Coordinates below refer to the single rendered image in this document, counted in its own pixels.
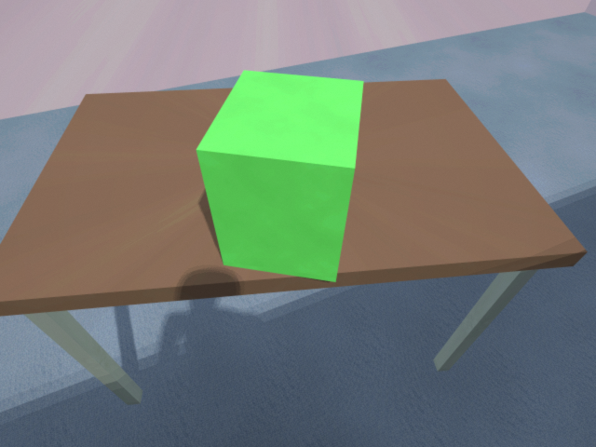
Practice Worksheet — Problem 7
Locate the carton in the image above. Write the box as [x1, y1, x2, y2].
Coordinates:
[196, 70, 364, 282]

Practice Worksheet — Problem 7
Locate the table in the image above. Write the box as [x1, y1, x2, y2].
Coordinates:
[0, 79, 587, 405]

